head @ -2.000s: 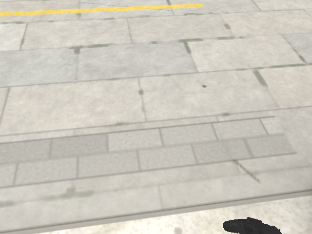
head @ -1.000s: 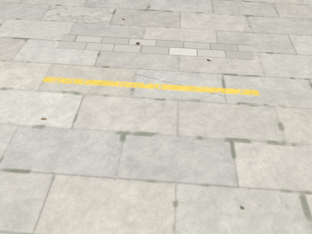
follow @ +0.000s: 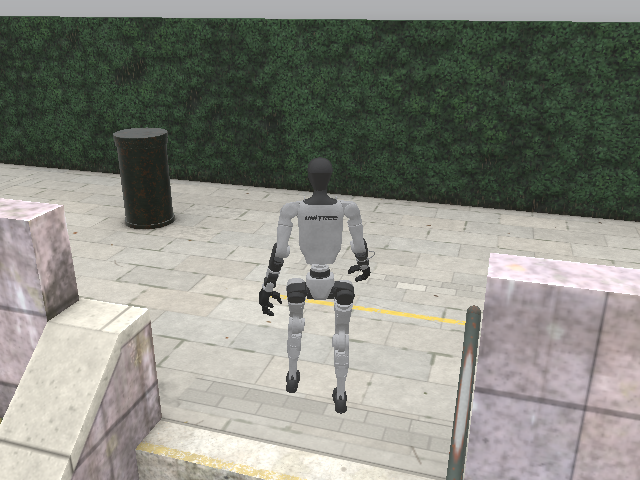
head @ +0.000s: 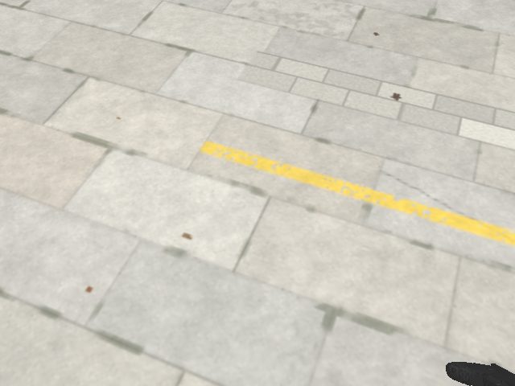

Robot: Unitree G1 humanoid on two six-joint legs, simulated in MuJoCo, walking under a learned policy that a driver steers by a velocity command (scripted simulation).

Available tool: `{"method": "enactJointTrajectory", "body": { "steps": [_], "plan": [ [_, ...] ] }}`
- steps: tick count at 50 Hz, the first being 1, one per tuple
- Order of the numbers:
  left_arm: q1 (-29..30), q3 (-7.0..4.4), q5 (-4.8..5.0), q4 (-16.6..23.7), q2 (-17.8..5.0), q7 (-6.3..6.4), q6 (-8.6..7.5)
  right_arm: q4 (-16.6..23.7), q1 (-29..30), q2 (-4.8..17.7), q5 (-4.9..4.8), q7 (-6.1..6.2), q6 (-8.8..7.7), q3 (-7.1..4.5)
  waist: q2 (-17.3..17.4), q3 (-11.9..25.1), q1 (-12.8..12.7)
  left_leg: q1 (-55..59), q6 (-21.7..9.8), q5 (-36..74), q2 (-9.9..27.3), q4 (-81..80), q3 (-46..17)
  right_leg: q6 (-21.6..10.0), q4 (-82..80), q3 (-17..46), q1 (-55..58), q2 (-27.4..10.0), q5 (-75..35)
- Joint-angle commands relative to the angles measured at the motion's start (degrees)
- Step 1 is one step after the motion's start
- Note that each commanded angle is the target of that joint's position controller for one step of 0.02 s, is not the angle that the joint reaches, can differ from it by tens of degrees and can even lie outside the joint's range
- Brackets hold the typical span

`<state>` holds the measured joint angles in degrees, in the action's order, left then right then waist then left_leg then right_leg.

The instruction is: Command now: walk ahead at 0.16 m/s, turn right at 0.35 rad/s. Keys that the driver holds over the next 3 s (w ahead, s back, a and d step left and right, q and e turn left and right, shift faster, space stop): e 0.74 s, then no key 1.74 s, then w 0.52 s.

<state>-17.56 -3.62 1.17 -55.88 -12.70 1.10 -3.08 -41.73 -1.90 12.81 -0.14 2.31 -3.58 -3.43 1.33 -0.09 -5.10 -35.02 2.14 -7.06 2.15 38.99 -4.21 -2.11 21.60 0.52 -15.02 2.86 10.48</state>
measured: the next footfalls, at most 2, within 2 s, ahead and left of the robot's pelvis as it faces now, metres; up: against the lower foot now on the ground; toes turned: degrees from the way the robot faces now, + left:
left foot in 0.08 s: +0.17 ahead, +0.13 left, +0.00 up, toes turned -5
right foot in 0.48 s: +0.06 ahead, -0.14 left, +0.00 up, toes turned -26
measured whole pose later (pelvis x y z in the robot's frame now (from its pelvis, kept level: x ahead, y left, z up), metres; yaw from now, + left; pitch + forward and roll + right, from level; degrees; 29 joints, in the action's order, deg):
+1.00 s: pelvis +0.06 -0.01 -0.01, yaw -31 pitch +3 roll +1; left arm -8.6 -3.5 -0.4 -34.6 -15.2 1.1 1.6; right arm -39.5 -8.2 14.0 1.5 1.2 -1.0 -3.8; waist -2.5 1.1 -0.2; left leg -18.3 0.6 -17.0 -0.8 32.3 -1.6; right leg -1.4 36.4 8.2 -22.7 5.4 18.0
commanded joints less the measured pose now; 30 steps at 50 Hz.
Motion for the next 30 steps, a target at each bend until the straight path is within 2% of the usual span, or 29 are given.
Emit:
{"method": "enactJointTrajectory", "body": {
  "steps": [1, 2, 3, 4, 5, 6, 7, 8, 9, 10, 12, 16, 20, 22, 23, 24, 25, 26, 27, 28, 29, 30],
  "plan": [
    [3.8, -2.57, 1.04, 5.6, -10.5, 0.76, 0.33, 3.2, -2.1, 4.9, -0.01, 0.13, 0.2, -1.19, -7.3, 6.7, 4.2, 12.0, -0.2, 3.3, -2.8, -7.9, 1.4, -9.1, 0.4, 11.9, 0.3, -12.4, -18.8],
    [4.9, -2.54, 1.1, 6.4, -9.5, 1.12, 0.52, 3.1, -4.1, 5.8, 0.21, 0.04, -0.25, -1.59, -6.7, 7.1, 5.8, 16.3, -1.0, 6.7, -2.8, -13.0, 1.0, -7.2, 3.7, 12.7, -0.8, -10.7, -14.4],
    [4.6, -2.21, 0.88, 7.2, -7.7, 1.29, 0.64, 2.7, -6.4, 7.6, 0.79, 0.26, -0.55, -2.26, -5.5, 8.4, 6.5, 22.4, -2.6, 11.1, -0.1, -16.0, 0.1, -4.5, 8.6, 11.9, -3.7, -7.8, -9.5],
    [4.5, -1.14, -0.34, 8.9, -3.5, 1.18, 0.47, 2.9, -10.9, 11.2, 2.08, 1.07, -0.45, -3.14, 2.9, 13.2, 7.1, 34.4, -7.0, 28.0, 11.9, -13.8, -9.0, -0.8, 22.8, 7.4, -13.2, -2.9, 5.7],
    [-2.7, -0.58, -1.64, 9.3, -1.8, 0.71, -0.17, 4.3, -10.4, 12.1, 1.98, 1.23, 0.4, -2.88, 15.4, 15.4, 3.8, 41.8, -14.9, 45.5, 24.0, -10.9, -19.6, 2.0, 34.6, 3.9, -24.8, 1.8, 31.0],
    [-3.4, -1.36, -0.65, 10.2, -6.8, 0.46, -0.19, 4.8, -10.9, 11.0, 1.6, 0.86, 0.72, -2.98, 16.9, 19.8, 4.9, 41.4, -19.3, 33.7, 26.4, -14.8, -25.1, 3.1, 43.5, 4.6, -28.2, -1.5, 29.0],
    [0.2, -2.35, -0.08, 10.3, -9.5, 0.64, 0.82, 5.5, -9.3, 8.4, 1.34, 0.97, 0.77, -2.47, 10.4, 16.9, 5.7, 38.9, -17.9, 21.4, 22.2, -16.3, -21.3, 4.0, 48.6, 4.2, -30.1, -3.6, 24.3],
    [2.2, -2.75, -0.12, 10.6, -9.6, 0.98, 2.2, 5.7, -6.7, 7.6, 1.17, 1.05, 1.09, -2.1, 6.9, 13.7, 5.1, 34.2, -15.6, 13.1, 19.0, -17.6, -16.7, 4.7, 50.4, 3.9, -30.5, -4.8, 20.0],
    [2.7, -3.15, -0.38, 10.7, -9.5, 1.32, 3.6, 5.9, -4.4, 6.9, 1.19, 1.05, 1.45, -1.74, 6.0, 10.9, 4.2, 28.3, -14.4, 9.2, 17.2, -19.1, -12.8, 5.5, 51.5, 4.0, -28.5, -5.7, 17.3],
    [2.7, -3.13, -0.43, 11.5, -8.6, 1.4, 4.49, 5.8, -2.6, 7.4, 1.6, 0.98, 1.71, -1.85, 6.2, 8.7, 3.2, 22.8, -14.0, 8.3, 15.7, -20.5, -9.2, 6.0, 52.5, 3.0, -25.8, -5.6, 14.8],
    [3.3, -2.75, -0.46, 13.5, -6.5, 1.4, 5.02, 5.4, -1.9, 7.4, 2.15, 0.91, 1.82, -1.94, 6.7, 6.6, 2.9, 18.6, -13.7, 8.1, 13.5, -22.2, -3.3, 6.2, 50.6, 1.0, -23.5, -5.4, 11.2],
    [7.4, -1.41, -0.67, 17.4, -4.6, 0.45, 4.81, 4.8, -2.6, 8.8, 1.47, 1.29, 2.07, -2.56, 6.7, 8.1, 4.2, 20.4, -14.5, 10.9, 14.4, -21.3, 1.5, 5.8, 36.9, -0.3, -18.8, -6.8, 9.0],
    [8.6, -1.79, -0.6, 20.1, -6.9, -0.98, 5.22, 4.1, -4.1, 11.3, 0.26, 1.0, 2.9, -3.58, 9.2, 8.9, 5.2, 21.7, -13.5, 8.0, 16.7, -19.7, 2.7, 3.6, 25.1, -3.5, -11.3, -5.5, 9.1],
    [5.8, -2.22, -0.89, 20.0, -7.1, -1.53, 5.49, 3.6, -3.9, 11.2, -0.71, 1.01, 3.47, -3.67, 8.9, 8.7, 3.7, 20.8, -10.7, 2.9, 16.1, -15.9, 4.4, 1.3, 14.8, -5.7, -4.9, -3.6, 4.3],
    [3.3, -2.78, -1.08, 19.1, -7.7, -1.52, 5.6, 2.9, -5.4, 9.9, -0.74, 0.98, 3.8, -3.43, 7.2, 8.5, 3.4, 18.5, -8.0, -1.1, 14.5, -12.2, 6.2, -0.4, 10.2, -6.2, 0.1, -1.9, 2.4],
    [1.2, -3.85, -1.4, 19.0, -11.0, -1.1, 5.53, 2.0, -7.9, 7.6, 0.03, 0.73, 4.11, -3.03, -1.3, 6.6, 3.8, 10.6, -3.1, -9.0, 10.5, -1.4, 11.1, -3.4, 4.0, 2.6, 6.4, -6.4, -7.2],
    [1.1, -4.99, -1.67, 21.0, -17.8, -0.18, 5.58, 4.6, -7.8, 4.6, 2.55, 0.17, 4.01, -1.95, -20.9, 4.5, 5.9, -7.7, 2.8, -30.3, 2.0, 18.9, 15.2, -11.1, 2.6, 23.8, 13.2, -21.8, -26.1],
    [-0.4, -4.86, -3.49, 22.7, -18.3, -0.75, 4.67, 6.8, -1.9, 7.1, 1.83, 0.62, 3.37, -2.65, -18.9, 8.9, 0.6, -11.6, 2.8, -31.8, -0.9, 27.9, 5.1, -18.7, -1.3, 29.4, 10.0, -25.8, -25.7],
    [1.2, -4.56, -4.09, 22.9, -17.1, -0.95, 3.74, 7.1, 0.8, 8.8, 0.45, 1.07, 3.41, -3.15, -13.4, 7.1, 0.9, -12.3, 1.9, -26.8, -0.3, 31.5, 2.3, -16.9, -2.3, 26.6, 7.9, -22.4, -17.4],
    [5.2, -4.18, -2.83, 23.5, -15.6, -0.63, 3.33, 6.2, -0.3, 9.0, 0.5, 1.54, 3.7, -3.47, -10.1, 5.6, 3.2, -12.6, 1.2, -20.6, 0.7, 31.1, 1.2, -13.0, -1.7, 22.7, 6.2, -19.1, -12.5],
    [8.4, -3.46, -1.52, 24.3, -13.3, -0.21, 3.48, 5.1, -1.5, 9.3, 1.2, 2.07, 4.11, -3.7, -8.3, 5.6, 4.6, -11.3, 1.4, -16.8, 1.4, 30.7, 0.7, -10.4, -1.3, 20.1, 4.6, -16.9, -10.5],
    [10.5, -3.12, -0.95, 24.9, -12.5, 0.12, 3.66, 5.1, -2.9, 9.3, 1.63, 2.25, 4.3, -3.89, -9.0, 5.8, 5.9, -8.6, 1.8, -14.1, 0.9, 30.9, 0.9, -9.6, -1.0, 18.3, 1.7, -15.6, -11.6]
  ]
}}
Over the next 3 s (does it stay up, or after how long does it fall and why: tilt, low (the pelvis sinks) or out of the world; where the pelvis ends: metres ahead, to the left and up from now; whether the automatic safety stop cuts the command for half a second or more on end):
stays up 0.17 -0.09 0.00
